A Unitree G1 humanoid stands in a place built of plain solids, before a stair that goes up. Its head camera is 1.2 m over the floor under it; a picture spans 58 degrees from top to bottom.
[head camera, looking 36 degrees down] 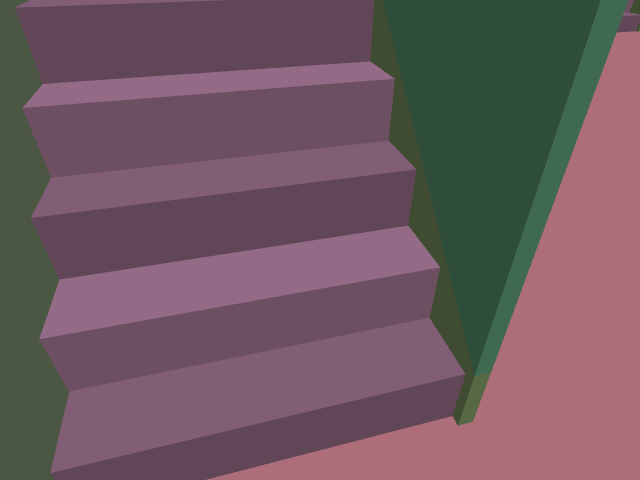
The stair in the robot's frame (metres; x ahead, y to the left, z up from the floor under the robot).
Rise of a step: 0.20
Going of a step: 0.22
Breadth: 1.05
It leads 15 degrees to the left of straight ahead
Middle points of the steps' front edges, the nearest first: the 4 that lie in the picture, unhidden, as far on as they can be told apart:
0.61 0.10 0.21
0.82 0.16 0.41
1.04 0.22 0.61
1.25 0.27 0.82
